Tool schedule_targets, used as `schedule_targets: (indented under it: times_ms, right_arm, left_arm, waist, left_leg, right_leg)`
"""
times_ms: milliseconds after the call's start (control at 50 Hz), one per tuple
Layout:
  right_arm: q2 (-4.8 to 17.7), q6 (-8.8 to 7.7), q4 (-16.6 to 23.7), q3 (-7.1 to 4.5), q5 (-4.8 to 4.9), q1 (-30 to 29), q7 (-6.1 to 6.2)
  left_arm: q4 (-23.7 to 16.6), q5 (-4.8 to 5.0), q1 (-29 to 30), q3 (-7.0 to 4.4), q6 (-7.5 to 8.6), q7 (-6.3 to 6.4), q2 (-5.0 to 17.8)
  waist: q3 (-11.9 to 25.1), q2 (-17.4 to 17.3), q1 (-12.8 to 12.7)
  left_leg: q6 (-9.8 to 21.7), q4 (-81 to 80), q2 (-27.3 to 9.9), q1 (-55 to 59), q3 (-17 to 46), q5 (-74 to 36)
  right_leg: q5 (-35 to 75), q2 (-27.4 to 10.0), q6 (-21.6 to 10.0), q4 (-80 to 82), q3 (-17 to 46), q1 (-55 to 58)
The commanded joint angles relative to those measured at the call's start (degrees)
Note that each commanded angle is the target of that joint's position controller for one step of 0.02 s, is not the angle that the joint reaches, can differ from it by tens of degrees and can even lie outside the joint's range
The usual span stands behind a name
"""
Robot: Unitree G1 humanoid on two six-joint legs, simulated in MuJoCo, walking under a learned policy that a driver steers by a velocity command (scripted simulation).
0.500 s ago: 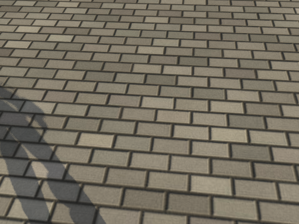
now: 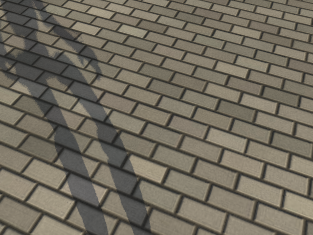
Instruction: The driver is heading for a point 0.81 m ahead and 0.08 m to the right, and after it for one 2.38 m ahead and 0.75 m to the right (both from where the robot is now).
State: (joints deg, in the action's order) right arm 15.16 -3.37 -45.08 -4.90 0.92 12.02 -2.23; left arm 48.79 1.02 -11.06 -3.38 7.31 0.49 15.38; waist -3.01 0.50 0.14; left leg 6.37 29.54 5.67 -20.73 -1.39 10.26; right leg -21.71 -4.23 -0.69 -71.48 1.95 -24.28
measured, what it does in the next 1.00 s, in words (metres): walks ahead: right foot, then left foot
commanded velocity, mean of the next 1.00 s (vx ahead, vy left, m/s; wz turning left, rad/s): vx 0.50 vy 0.00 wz -0.06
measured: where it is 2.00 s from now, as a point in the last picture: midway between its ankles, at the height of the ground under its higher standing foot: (199, 122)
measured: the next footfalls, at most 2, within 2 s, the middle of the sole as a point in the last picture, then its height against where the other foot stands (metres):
right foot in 0.38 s outside the picture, level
left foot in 0.86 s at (135, 194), level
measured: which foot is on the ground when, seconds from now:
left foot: down 0.00-0.40, up 0.42-0.84, down 0.86-1.00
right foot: up 0.00-0.36, down 0.38-0.86, up 0.88-1.00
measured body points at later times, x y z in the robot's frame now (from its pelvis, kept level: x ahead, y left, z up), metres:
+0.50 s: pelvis +0.29 -0.05 +0.00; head +0.31 -0.05 +0.45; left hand +0.39 +0.24 -0.10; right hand +0.41 -0.30 -0.12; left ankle +0.16 +0.06 -0.64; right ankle +0.36 -0.12 -0.73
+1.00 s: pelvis +0.54 +0.01 +0.01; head +0.56 +0.02 +0.46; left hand +0.65 +0.28 -0.11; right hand +0.67 -0.27 -0.07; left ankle +0.58 +0.12 -0.73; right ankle +0.46 -0.11 -0.64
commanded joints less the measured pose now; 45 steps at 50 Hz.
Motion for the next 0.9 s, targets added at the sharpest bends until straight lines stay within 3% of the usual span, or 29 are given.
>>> schedule_targets:
  times_ms: [20,80,160,260,320,340,360,380,400,420,440,460,480,500,560,600,660,760,800,820,840,860,880,900]
  right_arm:
    - [5.39,-1.28,4.69,-1.03,-0.14,-0.24,0.73]
    - [8.05,-1.45,4.33,-1.64,-0.01,2.70,1.96]
    - [8.18,-0.68,3.87,-1.65,0.41,6.57,2.92]
    - [7.36,-0.38,2.17,-1.23,0.47,10.48,3.13]
    - [8.21,-0.03,1.75,-1.42,-0.12,10.26,3.41]
    - [8.46,0.10,1.96,-1.44,-0.19,9.22,3.40]
    - [7.66,0.16,2.28,-1.06,-0.37,8.38,3.29]
    - [6.23,0.07,3.37,-0.23,-1.06,7.56,3.17]
    - [3.45,-0.75,3.29,0.60,-0.24,15.24,3.05]
    - [4.28,-1.62,3.25,1.06,-0.24,15.74,2.72]
    - [8.08,-2.19,4.43,0.21,0.48,9.19,2.34]
    - [7.96,-2.66,5.69,0.45,0.24,3.70,2.20]
    - [7.28,-3.03,6.49,0.37,-0.82,0.94,2.19]
    - [6.98,-3.12,6.69,0.07,-1.61,1.20,2.33]
    - [4.67,-2.68,7.10,0.41,-2.00,2.15,2.71]
    - [3.67,-2.48,8.40,0.89,-1.92,-1.89,3.00]
    - [2.51,-2.76,9.64,1.46,-1.57,-8.19,2.68]
    - [4.02,-3.87,11.64,1.05,-0.45,-14.99,1.59]
    - [5.39,-4.48,11.69,0.43,-0.19,-14.11,1.39]
    - [6.03,-4.73,10.98,-0.01,-0.15,-11.30,1.48]
    - [7.43,-4.89,9.90,-0.78,-0.45,-6.61,1.86]
    - [10.27,-4.96,8.97,-1.71,-1.34,1.82,2.46]
    - [15.27,-4.06,7.56,-3.01,-2.11,8.86,2.78]
    - [12.21,-3.47,6.51,-2.49,-1.05,10.16,2.37]
  left_arm:
    - [-4.56,-1.16,-1.52,-2.04,-0.03,0.19,6.50]
    - [-6.70,-2.07,2.76,-1.66,-1.17,0.57,4.69]
    - [-9.58,-1.60,11.62,-0.82,-0.87,0.14,2.97]
    - [-11.71,-0.87,16.56,-0.61,0.38,-1.65,4.02]
    - [-11.75,-0.76,14.36,-1.04,1.02,-2.31,5.76]
    - [-11.02,-0.83,11.27,-1.42,1.14,-2.23,6.58]
    - [-9.26,-1.18,5.38,-2.23,1.22,-2.02,8.13]
    - [-7.72,-1.79,-3.77,-2.80,1.21,-1.94,10.36]
    - [-6.22,-2.21,-11.57,-4.23,0.66,-2.09,14.92]
    - [-4.91,-0.33,-12.53,-3.43,0.25,-2.81,11.85]
    - [-5.88,0.62,-8.83,-2.34,-0.16,-2.72,8.10]
    - [-7.24,-0.11,-5.29,-1.82,-0.81,-2.55,7.03]
    - [-7.63,-0.57,-3.40,-1.45,-1.18,-2.62,6.37]
    - [-8.05,-0.93,-2.67,-1.07,-1.15,-2.50,5.66]
    - [-7.94,-0.54,-3.46,-1.22,-1.22,-1.98,6.40]
    - [-7.53,-0.20,-5.00,-1.88,-1.43,-1.20,8.27]
    - [-6.81,0.37,-7.87,-2.28,-2.22,-0.38,9.22]
    - [-6.01,0.80,-12.42,-2.28,-3.72,0.24,8.88]
    - [-6.38,0.74,-11.83,-2.54,-4.24,0.50,9.29]
    - [-6.79,0.77,-10.78,-2.52,-4.46,0.57,8.94]
    - [-7.45,0.58,-9.77,-2.13,-4.47,0.53,7.64]
    - [-8.86,-0.08,-8.05,-1.13,-4.13,0.29,4.76]
    - [-10.24,0.75,-14.37,0.11,-3.46,0.39,0.97]
    - [-10.52,1.28,-15.53,-0.22,-3.24,0.49,4.69]
  waist:
    - [6.63,-0.80,-1.85]
    - [4.78,-1.54,-1.17]
    - [3.45,-4.61,2.33]
    - [2.87,-6.21,4.97]
    - [2.62,-8.23,3.51]
    - [3.60,-8.73,1.70]
    - [7.24,-7.77,-1.08]
    - [15.13,-4.44,-4.84]
    - [23.32,10.43,-3.95]
    - [22.34,16.69,-3.76]
    - [12.58,10.06,-4.40]
    - [7.44,3.74,-4.03]
    - [3.31,0.21,-2.68]
    - [3.24,0.44,-1.07]
    - [4.71,4.02,0.42]
    - [4.17,4.00,-0.48]
    - [3.68,4.20,-2.71]
    - [3.30,4.98,-4.61]
    - [3.55,6.21,-3.22]
    - [4.30,6.68,-1.34]
    - [6.74,6.54,1.19]
    - [13.26,3.03,5.39]
    - [21.40,-11.67,4.66]
    - [20.40,-16.86,4.46]
  left_leg:
    - [11.13,-16.15,-15.19,12.26,21.42,-14.44]
    - [10.82,-17.11,-13.27,8.19,17.19,-19.70]
    - [7.47,-15.79,-10.19,7.67,15.30,-13.78]
    - [6.22,-12.18,-13.42,13.24,19.03,-8.96]
    - [5.22,-8.70,-16.54,19.29,21.20,-14.91]
    - [4.39,-5.75,-16.04,20.19,20.19,-22.75]
    - [3.15,1.28,-13.28,20.25,17.49,-32.07]
    - [1.43,14.77,-10.46,14.09,14.22,-28.42]
    - [-3.73,36.58,-2.03,-6.44,8.36,-8.38]
    - [-4.49,43.97,-0.66,-18.82,9.66,20.72]
    - [-3.86,47.43,-4.57,-24.62,10.75,17.68]
    - [-3.50,45.67,-6.70,-24.17,9.02,13.12]
    - [-3.61,40.93,-8.23,-22.99,7.98,10.21]
    - [-3.86,36.58,-9.80,-19.80,7.92,7.91]
    - [-6.12,27.94,-9.81,-15.36,5.65,6.13]
    - [-7.60,20.10,-9.10,-14.77,4.84,1.39]
    - [-8.59,8.73,-7.17,-10.94,4.86,-8.85]
    - [-8.56,-0.72,-4.39,-6.29,5.91,-10.47]
    - [-7.56,-3.54,-4.06,-2.84,6.19,-6.85]
    - [-6.50,-5.83,-4.21,1.43,5.75,-6.63]
    - [-4.85,-7.32,-5.73,9.29,5.95,-6.65]
    - [-1.19,-5.59,-13.77,22.70,12.51,-5.24]
    - [7.54,-6.56,-26.59,42.16,32.47,1.11]
    - [9.85,-10.22,-31.10,42.01,44.54,11.12]
  right_leg:
    - [4.74,-3.72,1.05,4.94,2.69,-11.22]
    - [10.84,-2.49,3.52,13.78,0.94,-12.13]
    - [23.69,1.09,3.86,31.64,0.55,-10.64]
    - [27.31,2.69,1.95,41.44,0.69,-8.05]
    - [20.31,2.92,-0.99,43.46,-0.21,-7.04]
    - [18.80,3.99,-2.48,44.91,-1.71,-3.11]
    - [19.86,4.87,-4.53,46.10,-2.60,5.04]
    - [23.46,-1.35,-8.57,43.62,4.61,19.69]
    - [16.96,-12.55,-18.59,45.39,27.45,41.23]
    - [4.75,-16.49,-20.58,54.41,43.85,44.90]
    - [-2.52,-14.98,-17.63,55.36,39.50,38.23]
    - [-0.11,-12.45,-15.69,56.34,32.39,29.99]
    - [5.53,-10.06,-14.99,57.78,27.70,22.81]
    - [11.15,-8.11,-14.18,58.63,24.73,19.31]
    - [21.26,-4.93,-14.65,59.90,18.93,14.99]
    - [24.07,-4.11,-14.52,60.35,16.34,13.03]
    - [22.30,-2.27,-12.48,59.57,14.31,10.97]
    - [17.34,-3.21,-11.21,55.18,19.29,13.98]
    - [16.79,-3.80,-10.38,52.41,22.42,15.71]
    - [17.38,-3.11,-9.52,50.14,22.88,15.43]
    - [19.18,-0.94,-7.92,45.48,21.70,13.40]
    - [16.34,1.88,-5.83,32.60,17.69,7.09]
    - [-0.59,9.37,-1.98,14.94,8.64,-11.06]
    - [-12.54,6.34,-1.14,4.45,7.34,-20.88]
